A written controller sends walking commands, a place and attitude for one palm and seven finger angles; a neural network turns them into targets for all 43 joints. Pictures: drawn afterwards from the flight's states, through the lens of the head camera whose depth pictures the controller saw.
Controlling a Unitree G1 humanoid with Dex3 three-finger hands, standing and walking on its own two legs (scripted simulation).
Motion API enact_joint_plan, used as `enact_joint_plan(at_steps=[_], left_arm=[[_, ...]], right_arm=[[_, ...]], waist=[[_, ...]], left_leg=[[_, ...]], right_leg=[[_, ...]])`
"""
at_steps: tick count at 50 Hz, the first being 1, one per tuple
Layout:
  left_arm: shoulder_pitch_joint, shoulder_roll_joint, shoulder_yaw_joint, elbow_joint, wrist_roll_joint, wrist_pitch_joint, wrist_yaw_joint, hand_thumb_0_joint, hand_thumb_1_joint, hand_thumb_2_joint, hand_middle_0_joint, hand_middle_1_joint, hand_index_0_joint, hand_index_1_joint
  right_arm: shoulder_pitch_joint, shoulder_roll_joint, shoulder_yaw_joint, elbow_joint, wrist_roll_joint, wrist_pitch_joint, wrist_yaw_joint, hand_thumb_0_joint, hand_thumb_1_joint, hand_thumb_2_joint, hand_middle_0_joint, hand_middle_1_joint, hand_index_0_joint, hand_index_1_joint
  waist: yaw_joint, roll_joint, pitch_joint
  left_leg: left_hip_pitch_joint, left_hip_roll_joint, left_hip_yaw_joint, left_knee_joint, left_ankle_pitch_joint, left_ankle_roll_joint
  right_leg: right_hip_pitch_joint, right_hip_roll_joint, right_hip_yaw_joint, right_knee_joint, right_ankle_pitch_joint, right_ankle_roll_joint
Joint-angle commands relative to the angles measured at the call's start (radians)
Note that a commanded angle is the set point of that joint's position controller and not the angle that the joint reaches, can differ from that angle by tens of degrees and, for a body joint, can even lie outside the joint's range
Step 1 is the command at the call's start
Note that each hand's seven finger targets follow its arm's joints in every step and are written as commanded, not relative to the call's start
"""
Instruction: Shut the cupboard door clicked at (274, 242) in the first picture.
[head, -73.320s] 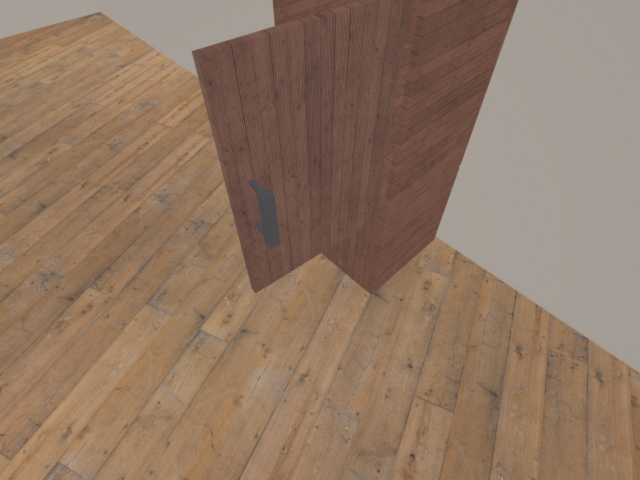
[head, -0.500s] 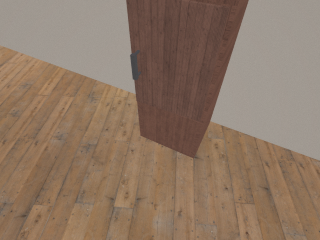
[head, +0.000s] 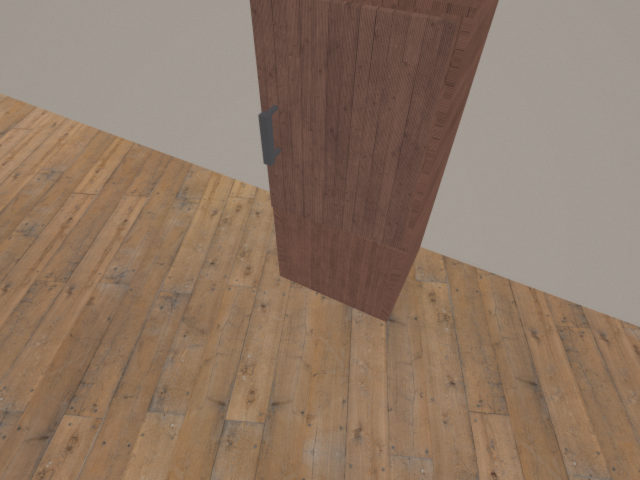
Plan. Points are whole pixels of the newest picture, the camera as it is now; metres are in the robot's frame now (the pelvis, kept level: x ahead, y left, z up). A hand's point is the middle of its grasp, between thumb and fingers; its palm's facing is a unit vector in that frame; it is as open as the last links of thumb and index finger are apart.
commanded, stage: walk to a spot facing it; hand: left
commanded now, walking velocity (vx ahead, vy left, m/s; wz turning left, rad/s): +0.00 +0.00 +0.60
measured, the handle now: (271, 135) +0.89 +0.17 -0.07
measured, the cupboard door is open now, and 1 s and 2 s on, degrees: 3 3 3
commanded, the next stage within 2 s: none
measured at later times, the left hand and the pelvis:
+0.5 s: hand out of the picture +0.01 +0.24 -0.17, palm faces +0.26 -0.93 -0.26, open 7.4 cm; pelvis -0.01 +0.02 -0.01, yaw +15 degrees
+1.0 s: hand out of the picture -0.09 +0.18 -0.19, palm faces +0.60 -0.75 -0.26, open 7.4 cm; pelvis +0.00 -0.02 -0.02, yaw +38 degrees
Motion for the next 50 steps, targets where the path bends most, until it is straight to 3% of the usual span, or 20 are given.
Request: enact_joint_plan(at_steps=[1, 5, 10, 12, 13, 14, 15, 17, 21, 27, 31, 32, 33, 34, 35, 38, 44, 48, 49, 50], left_arm=[[0.078, 0.115, 0.033, -0.045, -0.004, 0.01, 0.014, 0.0, 0.9, 0.9, -0.2, -0.3, -0.2, -0.3], [0.087, 0.148, 0.063, -0.092, 0.002, 0.016, 0.019, 0.0, 0.9, 0.9, -0.2, -0.3, -0.2, -0.3], [0.013, 0.173, 0.089, -0.171, 0.02, 0.016, 0.026, 0.0, 0.9, 0.9, -0.2, -0.3, -0.2, -0.3], [0.013, 0.177, 0.093, -0.19, 0.012, 0.014, 0.018, 0.0, 0.9, 0.9, -0.2, -0.3, -0.2, -0.3], [0.051, 0.142, 0.089, -0.204, 0.0, 0.02, 0.015, 0.0, 0.9, 0.9, -0.2, -0.3, -0.2, -0.3], [0.046, 0.093, 0.073, -0.234, -0.005, 0.023, 0.015, 0.0, 0.9, 0.9, -0.2, -0.3, -0.2, -0.3], [-0.003, 0.101, 0.075, -0.245, 0.004, 0.038, 0.023, 0.0, 0.9, 0.9, -0.2, -0.3, -0.2, -0.3], [-0.045, 0.101, 0.083, -0.253, 0.007, 0.038, 0.013, 0.0, 0.9, 0.9, -0.2, -0.3, -0.2, -0.3], [-0.015, 0.076, 0.081, -0.256, 0.008, 0.026, 0.0, 0.0, 0.9, 0.9, -0.2, -0.3, -0.2, -0.3], [-0.016, 0.07, 0.079, -0.291, 0.009, 0.032, 0.002, 0.0, 0.9, 0.9, -0.2, -0.3, -0.2, -0.3], [0.107, 0.094, 0.088, -0.269, 0.004, 0.03, 0.007, 0.0, 0.9, 0.9, -0.2, -0.3, -0.2, -0.3], [0.148, 0.127, 0.096, -0.265, 0.008, 0.025, 0.01, 0.0, 0.9, 0.9, -0.2, -0.3, -0.2, -0.3], [0.147, 0.212, 0.113, -0.283, 0.025, 0.015, 0.017, 0.0, 0.9, 0.9, -0.2, -0.3, -0.2, -0.3], [0.047, 0.265, 0.109, -0.317, 0.026, 0.017, 0.022, 0.0, 0.9, 0.9, -0.2, -0.3, -0.2, -0.3], [-0.042, 0.229, 0.104, -0.336, 0.016, 0.014, 0.026, 0.0, 0.9, 0.9, -0.2, -0.3, -0.2, -0.3], [-0.074, 0.134, 0.08, -0.329, 0.016, -0.009, 0.021, 0.0, 0.9, 0.9, -0.2, -0.3, -0.2, -0.3], [0.1, 0.192, 0.105, -0.27, 0.022, -0.004, 0.018, 0.0, 0.9, 0.9, -0.2, -0.3, -0.2, -0.3], [0.091, 0.202, 0.113, -0.282, 0.014, 0.003, 0.012, 0.0, 0.9, 0.9, -0.2, -0.3, -0.2, -0.3], [0.084, 0.182, 0.109, -0.288, 0.007, 0.005, 0.01, 0.0, 0.9, 0.9, -0.2, -0.3, -0.2, -0.3], [0.096, 0.115, 0.094, -0.328, -0.002, 0.009, 0.002, 0.0, 0.9, 0.9, -0.2, -0.3, -0.2, -0.3]], right_arm=[[0.045, -0.092, -0.019, -0.05, 0.001, 0.002, -0.007, 0.0, -0.9, -0.9, 0.2, 0.3, 0.2, 0.3], [0.046, -0.087, -0.039, -0.094, 0.0, 0.015, -0.002, 0.0, -0.9, -0.9, 0.2, 0.3, 0.2, 0.3], [0.04, -0.06, -0.064, -0.165, -0.002, 0.034, 0.013, 0.0, -0.9, -0.9, 0.2, 0.3, 0.2, 0.3], [0.117, -0.066, -0.064, -0.158, -0.007, 0.029, 0.02, 0.0, -0.9, -0.9, 0.2, 0.3, 0.2, 0.3], [0.179, -0.116, -0.07, -0.158, -0.018, 0.019, 0.02, 0.0, -0.9, -0.9, 0.2, 0.3, 0.2, 0.3], [0.222, -0.186, -0.088, -0.154, -0.021, 0.017, 0.014, 0.0, -0.9, -0.9, 0.2, 0.3, 0.2, 0.3], [0.238, -0.196, -0.089, -0.141, -0.02, 0.023, 0.006, 0.0, -0.9, -0.9, 0.2, 0.3, 0.2, 0.3], [0.154, -0.175, -0.083, -0.174, -0.022, 0.022, -0.003, 0.0, -0.9, -0.9, 0.2, 0.3, 0.2, 0.3], [0.11, -0.161, -0.084, -0.193, -0.02, 0.01, -0.006, 0.0, -0.9, -0.9, 0.2, 0.3, 0.2, 0.3], [0.094, -0.18, -0.104, -0.212, -0.022, 0.028, 0.003, 0.0, -0.9, -0.9, 0.2, 0.3, 0.2, 0.3], [0.03, -0.171, -0.117, -0.247, -0.018, 0.041, 0.01, 0.0, -0.9, -0.9, 0.2, 0.3, 0.2, 0.3], [0.017, -0.145, -0.116, -0.259, -0.011, 0.047, 0.014, 0.0, -0.9, -0.9, 0.2, 0.3, 0.2, 0.3], [0.042, -0.078, -0.112, -0.273, -0.002, 0.051, 0.02, 0.0, -0.9, -0.9, 0.2, 0.3, 0.2, 0.3], [0.063, -0.077, -0.115, -0.283, -0.011, 0.042, 0.023, 0.0, -0.9, -0.9, 0.2, 0.3, 0.2, 0.3], [0.087, -0.097, -0.12, -0.28, -0.02, 0.046, 0.028, 0.0, -0.9, -0.9, 0.2, 0.3, 0.2, 0.3], [0.071, -0.068, -0.105, -0.27, -0.01, 0.043, 0.044, 0.0, -0.9, -0.9, 0.2, 0.3, 0.2, 0.3], [-0.055, -0.031, -0.076, -0.308, 0.0, 0.039, 0.05, 0.0, -0.9, -0.9, 0.2, 0.3, 0.2, 0.3], [0.016, -0.065, -0.079, -0.296, -0.002, 0.028, 0.045, 0.0, -0.9, -0.9, 0.2, 0.3, 0.2, 0.3], [0.085, -0.117, -0.092, -0.276, -0.007, 0.019, 0.048, 0.0, -0.9, -0.9, 0.2, 0.3, 0.2, 0.3], [0.144, -0.235, -0.12, -0.268, -0.016, 0.011, 0.039, 0.0, -0.9, -0.9, 0.2, 0.3, 0.2, 0.3]], waist=[[0.012, -0.003, 0.015], [0.02, -0.076, -0.012], [-0.005, -0.146, 0.078], [-0.037, -0.052, 0.029], [-0.048, 0.153, -0.026], [-0.05, 0.331, -0.039], [-0.069, 0.23, -0.061], [-0.036, 0.121, 0.023], [-0.014, 0.072, -0.054], [-0.018, 0.152, -0.065], [0.037, 0.157, -0.084], [0.057, 0.108, -0.065], [0.057, -0.137, -0.052], [0.029, -0.229, -0.01], [-0.023, -0.133, -0.016], [-0.046, -0.178, 0.024], [0.044, -0.222, -0.011], [0.0, -0.208, -0.074], [-0.038, -0.076, -0.131], [-0.063, 0.247, -0.193]], left_leg=[[-0.011, 0.101, -0.118, 0.026, 0.207, 0.008], [-0.121, 0.053, -0.094, 0.174, 0.182, -0.001], [-0.234, 0.073, -0.023, 0.435, -0.324, -0.03], [-0.07, 0.062, 0.004, 0.212, -0.032, -0.018], [0.032, 0.182, -0.219, 0.079, 0.348, 0.061], [0.058, 0.359, -0.486, -0.029, 0.535, 0.186], [-0.002, 0.36, -0.537, -0.103, 0.239, 0.184], [-0.123, 0.314, -0.523, -0.158, -0.155, 0.162], [-0.054, 0.241, -0.419, -0.119, -0.079, 0.157], [-0.086, 0.192, -0.45, -0.116, -0.13, 0.141], [-0.225, 0.109, -0.428, -0.079, -0.182, 0.083], [-0.333, 0.049, -0.374, -0.01, -0.259, 0.037], [-0.473, -0.075, -0.23, 0.277, -0.357, -0.039], [-0.48, -0.116, -0.117, 0.607, -0.387, -0.067], [-0.42, -0.041, -0.128, 0.767, -0.358, -0.048], [-0.412, 0.017, -0.064, 0.811, -0.26, -0.068], [-0.301, 0.002, 0.067, 0.453, -0.301, -0.061], [-0.088, -0.009, 0.094, 0.164, -0.13, -0.036], [0.097, 0.058, 0.014, 0.06, 0.122, -0.011], [0.304, 0.331, -0.328, 0.068, 0.581, 0.125]], right_leg=[[-0.086, -0.138, 0.041, 0.013, 0.197, -0.023], [-0.044, -0.222, 0.057, 0.053, 0.277, -0.078], [-0.106, -0.402, 0.053, 0.093, 0.519, -0.186], [-0.151, -0.321, -0.066, 0.291, 0.527, -0.091], [-0.27, -0.192, -0.137, 0.497, 0.283, 0.001], [-0.381, -0.066, -0.113, 0.706, -0.345, 0.043], [-0.386, -0.065, 0.01, 0.788, -0.372, 0.025], [-0.449, -0.09, 0.059, 0.815, -0.219, 0.028], [-0.441, -0.068, 0.037, 0.673, -0.146, 0.048], [-0.372, -0.017, 0.012, 0.5, -0.151, 0.052], [-0.112, 0.024, -0.021, 0.205, -0.066, 0.037], [-0.007, -0.025, 0.02, 0.065, -0.061, 0.017], [0.03, -0.268, 0.318, -0.137, -0.273, -0.071], [-0.13, -0.499, 0.488, -0.213, -0.265, -0.163], [-0.228, -0.477, 0.386, -0.156, -0.197, -0.18], [-0.178, -0.324, 0.105, 0.004, 0.327, -0.141], [0.001, -0.336, -0.017, 0.127, 0.701, -0.1], [-0.041, -0.327, -0.089, 0.272, 0.68, -0.042], [-0.158, -0.295, -0.14, 0.431, 0.528, 0.006], [-0.444, -0.156, -0.175, 0.647, -0.078, 0.079]])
